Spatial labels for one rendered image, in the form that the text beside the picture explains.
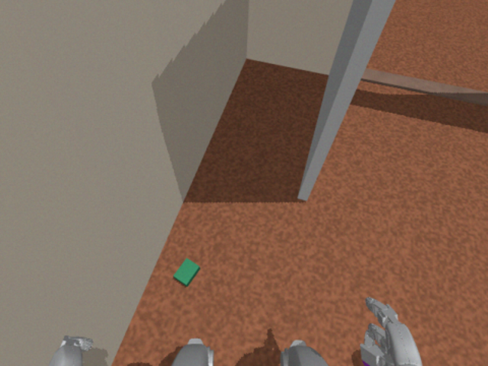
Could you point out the left robot hand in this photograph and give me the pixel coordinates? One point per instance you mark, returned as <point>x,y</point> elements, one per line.
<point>70,351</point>

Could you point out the right robot hand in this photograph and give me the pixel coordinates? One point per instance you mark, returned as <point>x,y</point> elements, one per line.
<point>397,345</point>

